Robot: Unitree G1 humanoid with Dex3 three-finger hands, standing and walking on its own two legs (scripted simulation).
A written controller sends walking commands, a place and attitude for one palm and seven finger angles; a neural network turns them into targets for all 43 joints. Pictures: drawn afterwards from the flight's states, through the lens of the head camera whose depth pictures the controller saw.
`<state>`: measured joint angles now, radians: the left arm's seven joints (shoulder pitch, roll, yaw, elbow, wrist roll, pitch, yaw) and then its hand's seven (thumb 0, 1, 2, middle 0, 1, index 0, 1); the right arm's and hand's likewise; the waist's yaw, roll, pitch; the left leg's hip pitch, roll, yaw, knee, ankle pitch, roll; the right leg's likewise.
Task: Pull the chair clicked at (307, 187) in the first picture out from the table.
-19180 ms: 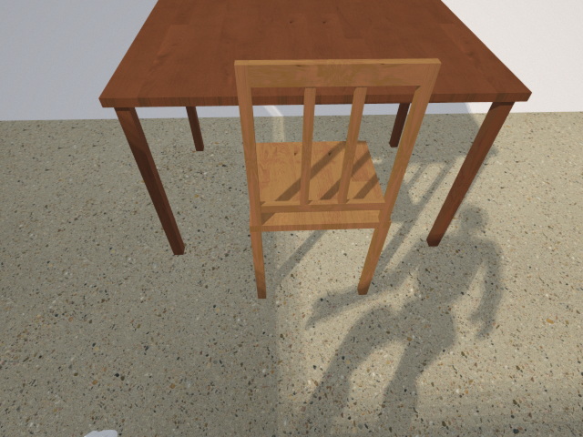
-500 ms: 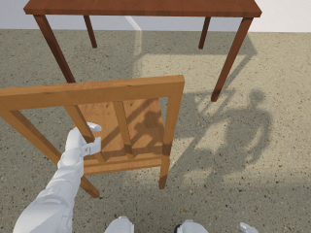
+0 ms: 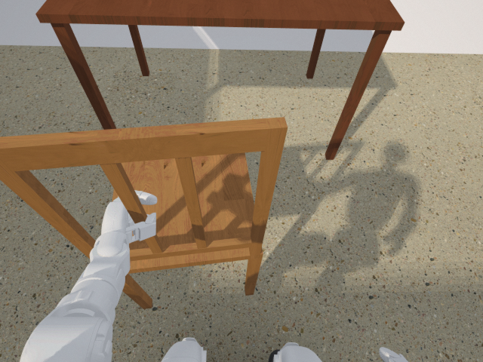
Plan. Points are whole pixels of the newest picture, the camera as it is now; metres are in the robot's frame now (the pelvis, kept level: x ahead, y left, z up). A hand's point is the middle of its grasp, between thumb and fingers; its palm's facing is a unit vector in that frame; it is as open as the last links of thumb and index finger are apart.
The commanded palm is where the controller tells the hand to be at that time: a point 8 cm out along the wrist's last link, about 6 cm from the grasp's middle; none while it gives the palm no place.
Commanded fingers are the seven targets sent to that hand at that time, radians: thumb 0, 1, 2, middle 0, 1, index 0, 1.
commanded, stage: step backward, pulling the chair out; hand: left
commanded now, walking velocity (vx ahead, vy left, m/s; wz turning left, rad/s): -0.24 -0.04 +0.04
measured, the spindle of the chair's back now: (139, 215) +0.37 +0.22 -0.05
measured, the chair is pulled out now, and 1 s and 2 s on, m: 0.50 0.52 0.52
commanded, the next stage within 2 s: stop walking, hand still on the chair in 0.48 s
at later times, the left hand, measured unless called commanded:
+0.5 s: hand (148, 224) +0.35 +0.20 -0.05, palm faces +0.15 -0.97 -0.20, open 5.6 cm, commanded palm +0.36 +0.25 -0.04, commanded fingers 0.00 0.90 0.90 -0.50 -1.45 -0.50 -1.45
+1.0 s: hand (148, 235) +0.33 +0.19 -0.05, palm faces +0.17 -0.96 -0.21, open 5.6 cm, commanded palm +0.30 +0.24 -0.03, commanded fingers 0.00 0.90 0.90 -0.50 -1.45 -0.50 -1.45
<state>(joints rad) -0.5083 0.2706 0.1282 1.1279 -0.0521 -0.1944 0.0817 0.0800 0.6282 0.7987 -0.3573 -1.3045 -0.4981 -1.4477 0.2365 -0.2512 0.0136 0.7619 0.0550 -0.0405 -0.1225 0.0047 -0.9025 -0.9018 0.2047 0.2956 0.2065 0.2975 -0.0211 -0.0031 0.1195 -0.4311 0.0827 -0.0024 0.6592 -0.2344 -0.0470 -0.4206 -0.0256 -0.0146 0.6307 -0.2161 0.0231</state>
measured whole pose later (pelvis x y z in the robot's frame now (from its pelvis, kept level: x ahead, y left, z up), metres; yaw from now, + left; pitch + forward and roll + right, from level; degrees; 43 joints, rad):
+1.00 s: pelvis +0.03 +0.00 +0.01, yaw -1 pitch -2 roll -1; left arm -0.19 0.22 0.12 0.80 -0.04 -0.13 0.10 0.08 0.63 0.78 -0.35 -1.32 -0.50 -1.45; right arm 0.22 -0.23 0.00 0.72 0.04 -0.01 -0.11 0.01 -0.90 -0.90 0.20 0.30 0.21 0.30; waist -0.02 -0.01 0.10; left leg -0.27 0.08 0.01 0.54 -0.24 -0.05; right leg -0.27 -0.02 0.00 0.51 -0.21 0.02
